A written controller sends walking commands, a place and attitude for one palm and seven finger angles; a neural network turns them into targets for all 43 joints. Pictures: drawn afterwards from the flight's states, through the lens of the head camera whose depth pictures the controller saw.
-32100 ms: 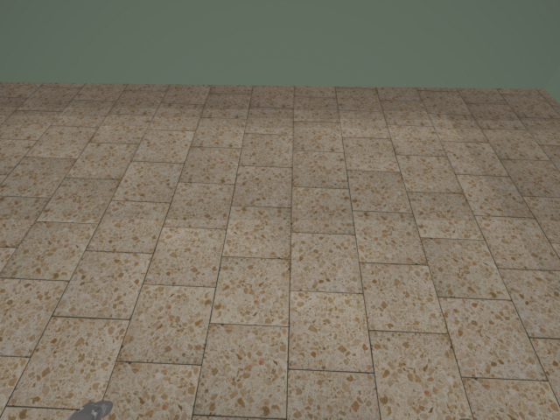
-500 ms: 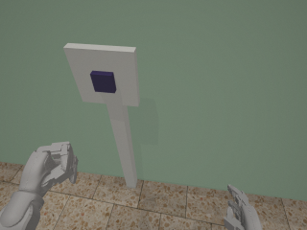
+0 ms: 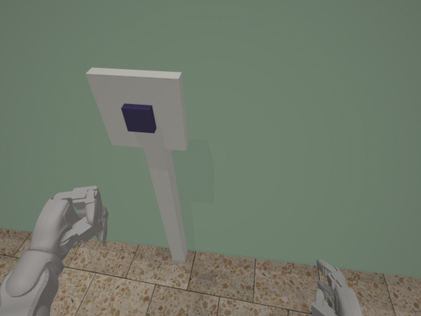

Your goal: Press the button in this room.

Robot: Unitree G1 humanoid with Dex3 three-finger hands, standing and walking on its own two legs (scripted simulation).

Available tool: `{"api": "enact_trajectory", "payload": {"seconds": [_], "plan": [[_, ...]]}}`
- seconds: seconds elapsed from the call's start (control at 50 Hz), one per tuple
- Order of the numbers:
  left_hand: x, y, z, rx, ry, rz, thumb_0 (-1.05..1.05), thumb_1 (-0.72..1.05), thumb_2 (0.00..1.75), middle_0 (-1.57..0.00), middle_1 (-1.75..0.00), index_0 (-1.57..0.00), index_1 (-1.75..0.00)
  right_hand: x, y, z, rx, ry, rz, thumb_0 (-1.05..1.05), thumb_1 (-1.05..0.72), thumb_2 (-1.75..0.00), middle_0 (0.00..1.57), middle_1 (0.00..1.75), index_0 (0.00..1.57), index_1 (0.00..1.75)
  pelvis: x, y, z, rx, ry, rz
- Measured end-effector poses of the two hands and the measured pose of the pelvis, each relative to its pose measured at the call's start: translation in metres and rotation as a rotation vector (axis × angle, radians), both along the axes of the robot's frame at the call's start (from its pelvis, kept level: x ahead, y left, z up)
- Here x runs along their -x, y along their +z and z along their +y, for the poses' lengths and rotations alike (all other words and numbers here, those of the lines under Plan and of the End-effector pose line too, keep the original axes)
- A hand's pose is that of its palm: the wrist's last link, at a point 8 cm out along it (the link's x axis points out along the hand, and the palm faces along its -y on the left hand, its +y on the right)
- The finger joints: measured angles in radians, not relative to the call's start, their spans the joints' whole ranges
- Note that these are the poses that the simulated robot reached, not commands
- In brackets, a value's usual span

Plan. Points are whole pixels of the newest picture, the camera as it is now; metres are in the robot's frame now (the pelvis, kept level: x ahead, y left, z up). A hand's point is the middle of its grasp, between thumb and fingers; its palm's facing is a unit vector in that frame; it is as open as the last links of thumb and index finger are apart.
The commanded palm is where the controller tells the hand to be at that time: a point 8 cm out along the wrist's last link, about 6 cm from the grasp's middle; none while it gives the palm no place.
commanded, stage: raise the hand and make a fist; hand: left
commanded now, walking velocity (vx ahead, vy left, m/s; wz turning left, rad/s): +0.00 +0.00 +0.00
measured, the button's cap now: (140, 117) +0.51 +0.21 +0.13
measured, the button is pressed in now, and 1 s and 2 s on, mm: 0 0 0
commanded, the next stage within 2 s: aim a knuckle at the button in 0.04 s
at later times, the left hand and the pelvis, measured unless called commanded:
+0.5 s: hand (117, 198) +0.28 +0.19 +0.11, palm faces -0.02 -1.00 -0.05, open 3.1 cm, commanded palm +0.26 +0.25 +0.12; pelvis +0.00 -0.01 +0.00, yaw +0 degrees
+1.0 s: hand (137, 171) +0.36 +0.18 +0.10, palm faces -0.04 -1.00 -0.03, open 3.1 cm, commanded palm +0.34 +0.24 +0.10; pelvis +0.00 +0.00 +0.00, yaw -1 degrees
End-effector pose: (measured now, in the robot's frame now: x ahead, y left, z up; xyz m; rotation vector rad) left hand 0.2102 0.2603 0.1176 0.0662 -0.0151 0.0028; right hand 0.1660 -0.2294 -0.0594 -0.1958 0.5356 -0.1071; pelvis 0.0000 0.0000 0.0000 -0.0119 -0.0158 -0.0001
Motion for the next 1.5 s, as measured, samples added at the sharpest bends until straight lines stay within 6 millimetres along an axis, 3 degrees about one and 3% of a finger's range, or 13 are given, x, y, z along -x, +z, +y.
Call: {"api": "enact_trajectory", "payload": {"seconds": [0.26,0.54,0.7,0.86,1.04,1.38,1.5], "plan": [[-0.005,0.0,-0.004,0.001,-0.002,0.002,0.01,0.9,0.89,-1.3,-1.5,-1.3,-1.5,0.002,-0.005,-0.004,-0.009,0.0,0.007,0.01,-0.9,-0.9,0.21,0.3,0.21,0.3,0.003,0.0,-0.007,-0.002,0.006,-0.003],[-0.063,-0.005,-0.011,0.02,-0.024,0.015,0.01,0.9,0.89,-1.3,-1.5,-1.3,-1.5,0.017,-0.014,-0.021,0.004,-0.055,0.073,0.01,-0.9,-0.9,0.21,0.3,0.21,0.3,0.003,0.0,-0.011,-0.01,-0.009,0.019],[-0.084,-0.007,-0.011,0.025,-0.022,0.01,0.01,0.9,0.89,-1.3,-1.5,-1.3,-1.5,0.028,-0.019,-0.03,0.01,-0.091,0.128,0.01,-0.9,-0.9,0.21,0.3,0.21,0.3,-0.002,-0.001,-0.01,-0.012,-0.018,0.037],[-0.105,-0.013,-0.012,0.026,-0.018,0.022,0.01,0.9,0.9,-1.3,-1.5,-1.3,-1.5,0.035,-0.025,-0.03,0.017,-0.11,0.187,0.01,-0.9,-0.9,0.21,0.3,0.21,0.3,-0.004,-0.001,-0.007,-0.011,-0.019,0.051],[-0.135,-0.014,-0.027,0.033,-0.039,0.022,0.01,0.9,0.9,-1.3,-1.5,-1.3,-1.5,0.042,-0.033,-0.024,0.007,-0.117,0.247,0.01,-0.9,-0.9,0.21,0.3,0.21,0.3,-0.005,-0.002,-0.003,-0.011,-0.02,0.068],[-0.183,-0.017,-0.029,0.038,-0.03,0.028,0.01,0.9,0.9,-1.3,-1.5,-1.3,-1.5,0.089,-0.048,-0.032,0.017,-0.187,0.424,0.01,-0.9,-0.9,0.21,0.3,0.21,0.3,-0.004,-0.006,0.001,-0.007,-0.028,0.109],[-0.189,-0.019,-0.031,0.039,-0.036,0.019,0.01,0.9,0.9,-1.3,-1.5,-1.3,-1.5,0.104,-0.05,-0.034,0.014,-0.217,0.466,0.01,-0.9,-0.9,0.21,0.3,0.21,0.3,-0.005,-0.006,0.002,-0.008,-0.041,0.121]]}}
